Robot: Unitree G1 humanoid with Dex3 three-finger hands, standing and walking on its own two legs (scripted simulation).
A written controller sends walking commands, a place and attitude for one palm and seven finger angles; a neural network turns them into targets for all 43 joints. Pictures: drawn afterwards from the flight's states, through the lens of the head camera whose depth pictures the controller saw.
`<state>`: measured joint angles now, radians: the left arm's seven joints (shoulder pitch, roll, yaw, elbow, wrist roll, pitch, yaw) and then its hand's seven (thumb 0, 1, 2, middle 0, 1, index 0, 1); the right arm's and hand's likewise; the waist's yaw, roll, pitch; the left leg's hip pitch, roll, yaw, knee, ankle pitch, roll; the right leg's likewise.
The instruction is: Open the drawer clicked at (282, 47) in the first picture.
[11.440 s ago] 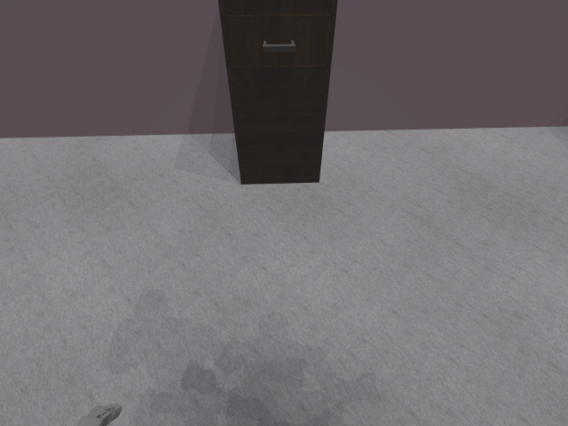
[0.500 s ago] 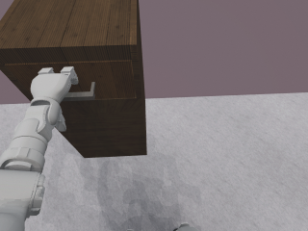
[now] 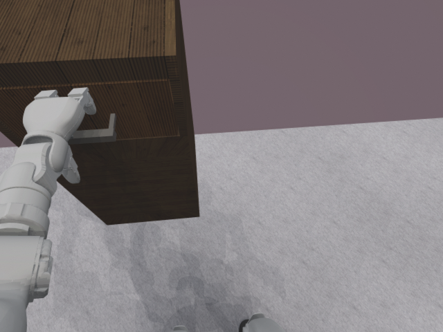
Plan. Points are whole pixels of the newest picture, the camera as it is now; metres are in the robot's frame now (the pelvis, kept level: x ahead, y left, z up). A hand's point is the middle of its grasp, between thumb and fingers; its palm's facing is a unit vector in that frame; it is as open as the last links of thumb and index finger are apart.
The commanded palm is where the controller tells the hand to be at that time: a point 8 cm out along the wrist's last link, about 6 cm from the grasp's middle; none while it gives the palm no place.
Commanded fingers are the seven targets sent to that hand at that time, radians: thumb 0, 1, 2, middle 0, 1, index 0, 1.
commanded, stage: move the hooked fingers above the handle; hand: left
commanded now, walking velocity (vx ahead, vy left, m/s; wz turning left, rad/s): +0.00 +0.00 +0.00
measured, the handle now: (87, 128) +0.53 +0.27 -0.01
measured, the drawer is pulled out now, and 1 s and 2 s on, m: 0.00 0.00 0.00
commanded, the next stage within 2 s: none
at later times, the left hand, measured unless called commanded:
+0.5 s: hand (68, 130) +0.48 +0.27 +0.05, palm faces -0.02 -0.03 -1.00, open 13.8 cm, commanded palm +0.46 +0.28 +0.10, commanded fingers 0.00 -0.50 0.30 -0.30 -1.20 -0.30 -1.20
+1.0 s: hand (48, 131) +0.48 +0.30 +0.05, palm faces -0.01 +0.02 -1.00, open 13.8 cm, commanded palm +0.45 +0.29 +0.10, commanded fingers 0.00 -0.50 0.30 -0.30 -1.20 -0.30 -1.20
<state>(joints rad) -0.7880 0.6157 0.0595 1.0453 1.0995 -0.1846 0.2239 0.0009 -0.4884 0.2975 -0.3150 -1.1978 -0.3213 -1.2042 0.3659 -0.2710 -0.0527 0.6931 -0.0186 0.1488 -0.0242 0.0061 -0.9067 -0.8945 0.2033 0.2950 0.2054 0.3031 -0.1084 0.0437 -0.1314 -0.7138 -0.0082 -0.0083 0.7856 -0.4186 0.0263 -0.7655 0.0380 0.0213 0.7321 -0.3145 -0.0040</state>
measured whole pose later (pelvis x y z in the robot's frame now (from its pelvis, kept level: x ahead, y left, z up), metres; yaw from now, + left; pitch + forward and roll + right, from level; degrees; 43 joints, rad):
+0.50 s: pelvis -0.01 +0.00 +0.00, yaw +1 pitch +20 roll -2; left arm -0.83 0.62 0.05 1.04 1.11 -0.22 0.27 0.00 -0.49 0.30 -0.32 -1.20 -0.32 -1.20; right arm 0.32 -0.27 -0.04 0.68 -0.02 0.14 -0.03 0.00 -0.91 -0.89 0.20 0.30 0.21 0.30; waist -0.12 0.03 -0.13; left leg -0.74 -0.02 -0.02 0.82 -0.43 0.03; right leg -0.78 0.03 0.00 0.76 -0.32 0.00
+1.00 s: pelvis +0.00 +0.01 -0.01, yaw +0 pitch +20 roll -2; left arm -0.81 0.64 0.08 1.06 1.10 -0.12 0.30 0.00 -0.49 0.30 -0.31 -1.20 -0.32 -1.20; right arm 0.33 -0.27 -0.04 0.68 -0.02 0.16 0.00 0.01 -0.91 -0.89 0.20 0.29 0.21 0.30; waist -0.10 0.05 -0.14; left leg -0.75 -0.01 0.00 0.83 -0.43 0.04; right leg -0.80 0.03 0.03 0.76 -0.32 0.01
